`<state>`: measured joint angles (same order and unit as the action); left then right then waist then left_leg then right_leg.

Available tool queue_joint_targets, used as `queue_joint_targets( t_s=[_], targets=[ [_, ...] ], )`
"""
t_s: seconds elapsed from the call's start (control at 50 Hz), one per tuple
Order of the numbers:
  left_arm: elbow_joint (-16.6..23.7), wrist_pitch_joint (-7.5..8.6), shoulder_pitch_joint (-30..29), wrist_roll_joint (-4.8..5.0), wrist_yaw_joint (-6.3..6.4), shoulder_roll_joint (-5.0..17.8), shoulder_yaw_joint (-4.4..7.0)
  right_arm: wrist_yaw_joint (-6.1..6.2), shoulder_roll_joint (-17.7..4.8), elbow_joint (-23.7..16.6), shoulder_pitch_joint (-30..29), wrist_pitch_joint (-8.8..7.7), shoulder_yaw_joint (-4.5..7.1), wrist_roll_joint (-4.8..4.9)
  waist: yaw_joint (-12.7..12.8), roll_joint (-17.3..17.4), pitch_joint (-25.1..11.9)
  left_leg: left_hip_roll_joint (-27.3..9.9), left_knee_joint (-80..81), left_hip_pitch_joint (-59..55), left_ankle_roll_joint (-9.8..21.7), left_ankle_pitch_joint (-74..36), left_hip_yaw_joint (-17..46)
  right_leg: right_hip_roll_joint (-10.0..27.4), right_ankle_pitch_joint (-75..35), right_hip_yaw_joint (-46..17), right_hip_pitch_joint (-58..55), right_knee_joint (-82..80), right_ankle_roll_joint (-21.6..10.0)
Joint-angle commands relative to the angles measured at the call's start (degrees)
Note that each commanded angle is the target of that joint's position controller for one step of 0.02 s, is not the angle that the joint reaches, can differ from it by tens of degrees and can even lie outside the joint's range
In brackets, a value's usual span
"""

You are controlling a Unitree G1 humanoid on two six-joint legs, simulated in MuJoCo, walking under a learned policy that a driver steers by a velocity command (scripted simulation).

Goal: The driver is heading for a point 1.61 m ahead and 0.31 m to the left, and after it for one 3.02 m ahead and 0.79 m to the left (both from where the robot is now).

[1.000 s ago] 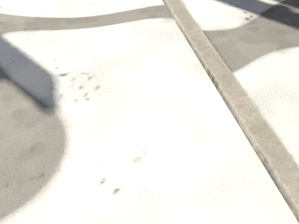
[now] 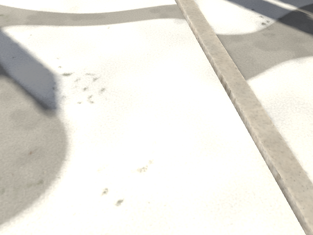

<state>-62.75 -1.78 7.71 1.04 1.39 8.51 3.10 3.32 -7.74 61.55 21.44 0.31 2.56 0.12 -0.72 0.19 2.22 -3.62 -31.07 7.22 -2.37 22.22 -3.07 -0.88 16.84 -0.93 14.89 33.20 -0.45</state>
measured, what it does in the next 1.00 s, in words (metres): stands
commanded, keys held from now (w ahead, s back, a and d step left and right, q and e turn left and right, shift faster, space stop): no key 0.86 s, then w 0.14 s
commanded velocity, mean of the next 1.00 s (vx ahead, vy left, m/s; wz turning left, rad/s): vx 0.02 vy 0.00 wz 0.00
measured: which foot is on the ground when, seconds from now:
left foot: down 0.00-1.00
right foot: down 0.00-1.00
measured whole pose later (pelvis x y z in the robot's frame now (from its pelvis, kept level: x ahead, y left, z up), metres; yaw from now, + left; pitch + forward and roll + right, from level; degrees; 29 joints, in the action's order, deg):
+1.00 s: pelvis +0.01 +0.01 -0.01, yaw +0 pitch -1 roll +0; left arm -63.4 -0.3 13.0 2.3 1.8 9.5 3.0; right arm 3.3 -8.7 60.0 25.6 -0.4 3.2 1.5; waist -1.0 0.6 0.0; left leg -2.4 -34.1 7.9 0.7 25.9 -3.3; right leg 0.4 26.5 1.2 18.3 42.6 -1.8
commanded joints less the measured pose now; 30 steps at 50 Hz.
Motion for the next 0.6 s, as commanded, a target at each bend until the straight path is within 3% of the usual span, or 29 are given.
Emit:
queue_joint_targets(
  t_s=[0.02, 0.6],
  targets=[
    [1.7, 0.41, -0.2, -0.02, 0.15, 4.6, 0.59, 0.11, -4.4, -0.5, 5.6, -0.20, 0.66, -0.01, 0.0, 0.2, 1.1, -0.1, 5.7, 5.8, 0.5, -9.5, 0.0, 2.2, -14.7, -1.7, -3.2, -4.7, -1.8],
    [0.6, 0.35, 2.3, -0.09, 0.50, 5.0, 0.20, -0.23, -4.2, -1.2, 6.7, -0.42, 0.26, -0.01, 0.3, 0.2, 1.4, 0.3, 6.2, 6.2, 1.3, -10.6, 0.3, 2.7, -15.0, -1.3, -3.3, -4.8, -0.7]
  ],
)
